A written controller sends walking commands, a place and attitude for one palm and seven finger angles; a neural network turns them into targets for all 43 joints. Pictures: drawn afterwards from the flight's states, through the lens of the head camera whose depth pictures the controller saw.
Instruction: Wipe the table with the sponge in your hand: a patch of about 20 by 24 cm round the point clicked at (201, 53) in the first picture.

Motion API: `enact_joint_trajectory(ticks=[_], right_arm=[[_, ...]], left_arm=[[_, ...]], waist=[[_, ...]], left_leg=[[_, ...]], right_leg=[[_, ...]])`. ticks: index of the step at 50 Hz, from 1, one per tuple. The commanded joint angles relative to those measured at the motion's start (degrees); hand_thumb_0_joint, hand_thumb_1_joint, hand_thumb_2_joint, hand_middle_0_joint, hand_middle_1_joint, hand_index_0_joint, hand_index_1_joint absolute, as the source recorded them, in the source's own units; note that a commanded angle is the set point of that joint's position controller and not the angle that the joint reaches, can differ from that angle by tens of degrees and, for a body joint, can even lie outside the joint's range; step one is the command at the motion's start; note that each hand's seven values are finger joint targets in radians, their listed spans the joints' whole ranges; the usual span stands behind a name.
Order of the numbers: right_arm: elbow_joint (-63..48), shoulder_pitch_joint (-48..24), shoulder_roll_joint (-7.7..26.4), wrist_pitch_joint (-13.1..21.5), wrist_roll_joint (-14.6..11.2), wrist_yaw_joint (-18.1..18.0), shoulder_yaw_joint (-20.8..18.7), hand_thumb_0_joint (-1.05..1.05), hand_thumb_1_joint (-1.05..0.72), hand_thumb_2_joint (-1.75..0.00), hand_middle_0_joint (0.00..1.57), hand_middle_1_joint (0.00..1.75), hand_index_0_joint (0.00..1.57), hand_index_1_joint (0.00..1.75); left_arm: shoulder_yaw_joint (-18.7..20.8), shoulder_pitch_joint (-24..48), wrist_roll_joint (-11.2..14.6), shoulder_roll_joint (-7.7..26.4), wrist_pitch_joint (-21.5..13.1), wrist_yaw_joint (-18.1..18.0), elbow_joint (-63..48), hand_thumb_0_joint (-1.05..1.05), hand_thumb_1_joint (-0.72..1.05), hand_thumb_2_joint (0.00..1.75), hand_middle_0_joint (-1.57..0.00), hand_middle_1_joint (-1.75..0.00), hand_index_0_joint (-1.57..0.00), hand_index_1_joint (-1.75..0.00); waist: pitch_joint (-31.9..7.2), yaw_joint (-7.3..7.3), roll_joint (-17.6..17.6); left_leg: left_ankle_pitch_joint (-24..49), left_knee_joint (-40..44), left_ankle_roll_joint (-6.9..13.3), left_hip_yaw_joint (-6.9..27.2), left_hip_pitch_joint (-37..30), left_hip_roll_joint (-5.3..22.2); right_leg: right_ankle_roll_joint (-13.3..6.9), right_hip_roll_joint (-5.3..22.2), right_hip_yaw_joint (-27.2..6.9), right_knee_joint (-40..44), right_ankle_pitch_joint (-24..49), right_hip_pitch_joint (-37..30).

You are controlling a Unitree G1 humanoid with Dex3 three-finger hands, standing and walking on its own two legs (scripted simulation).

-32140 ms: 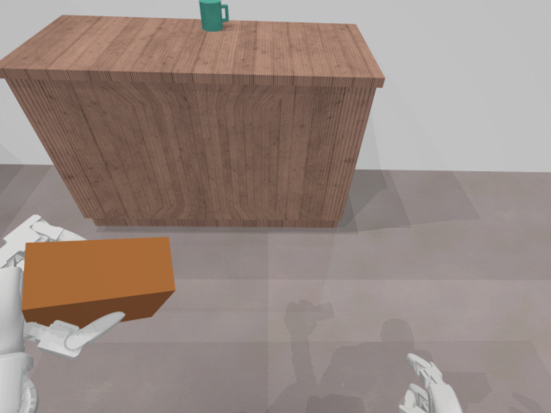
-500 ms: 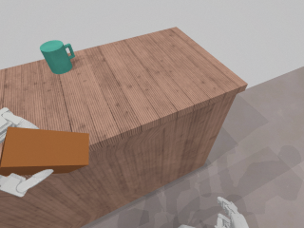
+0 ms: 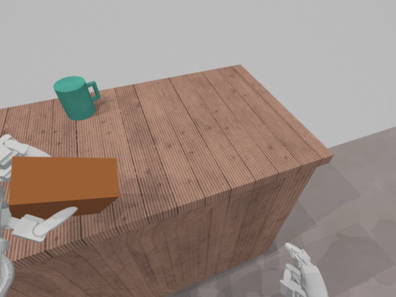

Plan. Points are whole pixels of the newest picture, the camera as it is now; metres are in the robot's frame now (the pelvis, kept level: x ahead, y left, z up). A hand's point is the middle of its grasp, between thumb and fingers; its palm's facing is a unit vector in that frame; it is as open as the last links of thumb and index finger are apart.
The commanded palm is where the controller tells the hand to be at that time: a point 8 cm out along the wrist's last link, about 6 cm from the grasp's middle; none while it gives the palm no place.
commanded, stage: come to a stop and stand still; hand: left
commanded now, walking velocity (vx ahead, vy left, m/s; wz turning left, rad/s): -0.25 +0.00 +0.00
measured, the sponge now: (79, 189) +0.25 +0.21 +0.15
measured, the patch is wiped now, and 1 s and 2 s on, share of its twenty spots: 0.00 0.00 0.00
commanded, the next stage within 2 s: none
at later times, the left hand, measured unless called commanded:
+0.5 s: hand out of the picture +0.25 +0.30 +0.22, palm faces +0.47 -0.77 -0.43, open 10.3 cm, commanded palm +0.15 +0.30 +0.19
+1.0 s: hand out of the picture +0.12 +0.34 +0.19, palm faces +0.38 -0.85 -0.35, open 10.3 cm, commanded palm +0.07 +0.38 +0.19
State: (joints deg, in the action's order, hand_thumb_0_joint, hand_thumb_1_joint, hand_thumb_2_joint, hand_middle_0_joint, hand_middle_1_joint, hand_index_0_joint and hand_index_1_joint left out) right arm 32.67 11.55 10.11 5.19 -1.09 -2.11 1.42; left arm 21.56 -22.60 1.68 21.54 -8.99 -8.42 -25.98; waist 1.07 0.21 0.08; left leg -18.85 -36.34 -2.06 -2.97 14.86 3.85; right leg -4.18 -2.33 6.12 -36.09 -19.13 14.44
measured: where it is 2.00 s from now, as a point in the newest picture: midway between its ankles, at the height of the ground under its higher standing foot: outside the picture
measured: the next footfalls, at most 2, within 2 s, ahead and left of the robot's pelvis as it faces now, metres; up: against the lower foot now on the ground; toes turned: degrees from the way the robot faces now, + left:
right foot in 1.30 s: -0.11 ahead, +0.08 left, +0.00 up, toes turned -8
left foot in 1.54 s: -0.18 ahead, +0.35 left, +0.00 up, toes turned -5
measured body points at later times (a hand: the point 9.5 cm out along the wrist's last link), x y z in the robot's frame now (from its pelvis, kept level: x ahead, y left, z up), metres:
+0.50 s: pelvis -0.03 +0.03 +0.01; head +0.02 +0.03 +0.46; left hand +0.22 +0.34 +0.24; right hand +0.16 -0.22 -0.06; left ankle +0.03 +0.15 -0.72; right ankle +0.00 -0.06 -0.72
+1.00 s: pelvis -0.10 +0.11 +0.00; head -0.12 +0.12 +0.45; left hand +0.10 +0.39 +0.21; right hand +0.07 -0.11 -0.07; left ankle +0.02 +0.16 -0.71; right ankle -0.04 -0.03 -0.72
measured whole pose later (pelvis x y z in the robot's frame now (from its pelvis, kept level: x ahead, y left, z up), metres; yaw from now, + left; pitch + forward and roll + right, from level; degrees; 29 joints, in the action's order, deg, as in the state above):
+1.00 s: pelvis -0.10 +0.11 +0.00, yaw -3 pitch -6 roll -2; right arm 33.5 13.3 11.2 8.2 -1.2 0.9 1.7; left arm 19.3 -19.0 0.1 19.7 -10.4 -5.4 -24.5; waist 2.6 -2.1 2.0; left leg -21.7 -38.4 0.7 -4.5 22.4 -1.4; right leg -1.4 -0.3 1.5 -31.1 -12.2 14.3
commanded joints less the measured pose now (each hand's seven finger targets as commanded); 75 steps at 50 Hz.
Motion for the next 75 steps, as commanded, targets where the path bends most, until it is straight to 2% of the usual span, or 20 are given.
enact_joint_trajectory(ticks=[1,16,17,18,19,23,31,38,44,50,52,54,58,61,63,65,67,69,71,75], right_arm=[[-8.6,-4.2,7.5,3.0,-0.3,0.2,-3.0,0.0,-0.9,-0.9,0.2,0.3,0.2,0.3],[-9.0,-6.2,7.4,1.1,0.1,-1.3,-3.0,0.0,-0.9,-0.9,0.2,0.3,0.2,0.3],[-6.2,2.7,8.2,5.5,2.9,-1.8,-6.3,0.0,-0.9,-0.9,0.2,0.3,0.2,0.3],[-2.9,-3.7,7.7,4.4,-0.2,-1.1,-5.4,0.0,-0.9,-0.9,0.2,0.3,0.2,0.3],[-5.6,-4.3,8.2,4.0,0.1,0.5,-5.5,0.0,-0.9,-0.9,0.2,0.3,0.2,0.3],[-8.1,-3.5,9.4,4.2,-1.4,3.8,-6.1,0.0,-0.9,-0.9,0.2,0.3,0.2,0.3],[-12.7,-5.8,8.3,3.5,-0.5,0.9,-3.7,0.0,-0.9,-0.9,0.2,0.3,0.2,0.3],[-10.7,-5.3,8.4,6.1,-0.3,0.2,-3.2,0.0,-0.9,-0.9,0.2,0.3,0.2,0.3],[-9.6,-4.3,8.6,7.1,-0.2,2.6,-3.3,0.0,-0.9,-0.9,0.2,0.3,0.2,0.3],[-6.5,-3.5,7.8,4.7,-0.2,1.4,-3.0,0.0,-0.9,-0.9,0.2,0.3,0.2,0.3],[-5.8,-3.3,7.8,4.3,-0.4,0.7,-2.4,0.0,-0.9,-0.9,0.2,0.3,0.2,0.3],[-7.1,-3.5,9.6,5.0,-0.1,0.6,-3.0,0.0,-0.9,-0.9,0.2,0.3,0.2,0.3],[-7.9,-6.1,8.9,5.9,0.1,3.3,-5.2,0.0,-0.9,-0.9,0.2,0.3,0.2,0.3],[-9.1,-6.6,8.2,6.7,0.9,4.0,-5.2,0.0,-0.9,-0.9,0.2,0.3,0.2,0.3],[-9.4,-4.0,7.7,5.8,0.0,4.3,-4.8,0.0,-0.9,-0.9,0.2,0.3,0.2,0.3],[-9.7,-4.8,8.3,3.7,-1.2,3.6,-5.4,0.0,-0.9,-0.9,0.2,0.3,0.2,0.3],[-7.9,-3.7,8.6,4.5,-0.9,3.3,-4.5,0.0,-0.9,-0.9,0.2,0.3,0.2,0.3],[-7.8,-3.7,9.7,4.4,-1.5,3.2,-6.1,0.0,-0.9,-0.9,0.2,0.3,0.2,0.3],[-5.9,-3.7,8.1,3.1,-0.1,2.4,-4.5,0.0,-0.9,-0.9,0.2,0.3,0.2,0.3],[-5.4,-2.0,7.2,5.3,1.1,1.0,-4.1,0.0,-0.9,-0.9,0.2,0.3,0.2,0.3]], left_arm=[[4.5,1.4,1.4,8.3,-2.9,-0.6,-14.1,0.0,0.1,1.3,-1.2,-1.6,-1.2,-1.6],[6.3,-1.5,1.8,9.5,-2.7,-1.2,-15.5,0.0,0.1,1.3,-1.2,-1.6,-1.2,-1.6],[37.7,51.9,-5.4,50.8,-8.7,-0.4,-21.9,0.0,0.1,1.3,-1.2,-1.6,-1.2,-1.6],[23.9,34.9,-0.4,32.4,-6.3,0.0,0.1,0.0,0.1,1.3,-1.2,-1.6,-1.2,-1.6],[14.0,23.5,0.3,18.7,-6.5,0.3,-4.6,0.0,0.1,1.3,-1.2,-1.6,-1.2,-1.6],[2.2,-0.2,1.7,4.3,-5.2,3.0,-3.1,0.0,0.1,1.3,-1.2,-1.6,-1.2,-1.6],[10.4,1.8,1.8,13.6,-4.8,1.8,-12.6,0.0,0.1,1.3,-1.2,-1.6,-1.2,-1.6],[7.4,16.4,-0.9,12.3,-5.5,0.8,-12.2,0.0,0.1,1.3,-1.2,-1.6,-1.2,-1.6],[0.9,10.5,-1.7,6.4,-4.6,2.6,-8.5,0.0,0.1,1.3,-1.2,-1.6,-1.2,-1.6],[2.1,11.6,0.0,8.3,-2.4,3.0,-7.8,0.0,0.1,1.3,-1.2,-1.6,-1.2,-1.6],[3.2,14.7,0.2,9.1,-2.6,2.5,-8.2,0.0,0.1,1.3,-1.2,-1.6,-1.2,-1.6],[3.5,18.5,-0.3,8.8,-3.1,1.9,-12.3,0.0,0.1,1.3,-1.2,-1.6,-1.2,-1.6],[8.0,14.6,-0.2,13.3,-2.9,2.5,-18.5,0.0,0.1,1.3,-1.2,-1.6,-1.2,-1.6],[7.3,7.6,0.2,11.2,-3.9,2.4,-20.8,0.0,0.1,1.3,-1.2,-1.6,-1.2,-1.6],[5.9,2.2,-0.3,10.7,-3.6,2.6,-17.8,0.0,0.1,1.3,-1.2,-1.6,-1.2,-1.6],[4.8,3.6,-0.3,10.3,-3.4,2.7,-17.7,0.0,0.1,1.3,-1.2,-1.6,-1.2,-1.6],[7.7,6.7,0.5,11.6,-3.6,2.8,-12.7,0.0,0.1,1.3,-1.2,-1.6,-1.2,-1.6],[7.4,5.0,1.1,9.4,-2.6,3.1,-5.7,0.0,0.1,1.3,-1.2,-1.6,-1.2,-1.6],[6.6,4.4,0.6,9.7,-3.3,2.6,-4.4,0.0,0.1,1.3,-1.2,-1.6,-1.2,-1.6],[4.6,9.4,-0.7,10.1,-4.2,1.5,-10.4,0.0,0.1,1.3,-1.2,-1.6,-1.2,-1.6]], waist=[[-7.0,-0.48,-7.1],[-11.8,-1.36,-2.9],[-4.4,-4.14,-13.3],[-6.9,-2.68,2.3],[-9.2,-1.99,4.9],[-17.6,-2.73,6.7],[-0.9,-1.24,-8.8],[-3.3,-2.51,18.8],[-3.4,-2.39,5.5],[-0.7,0.27,-12.0],[0.7,1.05,-4.4],[2.8,1.59,24.5],[-3.2,-1.74,14.6],[-7.0,-3.88,18.0],[-10.1,-3.53,9.4],[-8.0,-2.02,-12.1],[-5.0,-0.39,-11.6],[1.6,0.27,-11.8],[1.2,0.65,0.6],[-7.8,-0.58,-4.3]], left_leg=[[12.5,-3.3,1.0,1.5,4.3,-1.6],[22.8,4.8,2.9,3.1,-5.9,0.6],[15.8,0.8,2.4,-5.3,4.6,-3.5],[17.5,7.9,2.2,-1.8,-0.6,-3.3],[22.5,7.8,2.1,-0.8,-6.4,-1.4],[31.7,6.9,7.1,2.1,-16.4,3.5],[-5.2,7.1,3.3,2.6,-2.5,-1.6],[-24.1,28.1,5.7,9.7,11.5,6.6],[-18.9,17.9,3.0,6.5,3.5,1.8],[-3.7,-14.8,2.1,6.2,-11.0,-3.5],[-7.3,-1.9,2.9,10.0,-10.2,-1.9],[-23.5,28.8,6.4,28.2,4.8,7.3],[-22.2,32.9,-3.6,16.8,12.6,4.4],[-12.0,29.6,-6.1,7.2,9.8,0.7],[-11.8,9.4,-3.6,2.9,4.2,-3.4],[-10.4,-36.2,1.0,2.5,4.7,-7.9],[-7.5,-54.0,0.0,10.5,18.2,-4.7],[-1.4,-48.2,0.6,16.0,17.7,-1.6],[-0.6,-34.2,1.9,10.7,12.5,-0.5],[0.1,5.0,4.5,-1.8,-2.4,-5.1]], right_leg=[[-0.1,14.6,-18.9,11.0,48.8,-11.5],[4.8,11.5,-12.6,10.0,36.8,-8.4],[10.0,10.0,-15.5,17.9,55.6,-6.0],[0.5,14.9,-14.3,9.7,49.5,-8.0],[2.4,12.8,-16.6,8.0,51.0,-8.5],[8.1,6.8,-9.7,0.1,34.1,-3.7],[0.7,9.7,-14.9,19.8,-14.3,10.0],[3.5,0.3,-2.9,-4.2,-1.9,-7.4],[1.8,1.5,-4.4,14.4,-0.6,-5.0],[-5.2,14.0,-16.4,17.2,-15.1,28.0],[-1.4,10.5,-12.4,7.2,-17.3,29.2],[4.5,-3.4,-5.4,-23.5,-12.1,18.8],[4.1,-5.0,-4.8,-29.4,-4.4,4.6],[1.3,-3.7,1.0,-0.7,-3.5,-10.4],[-2.0,0.7,-1.8,13.9,2.6,-13.4],[-8.1,15.9,-14.3,18.7,18.5,0.8],[-10.4,20.7,-16.4,14.9,25.9,2.0],[-11.1,22.4,-27.4,17.6,12.7,11.2],[-9.3,19.1,-22.0,15.7,10.3,12.0],[-3.7,11.9,-13.1,6.5,6.2,4.3]])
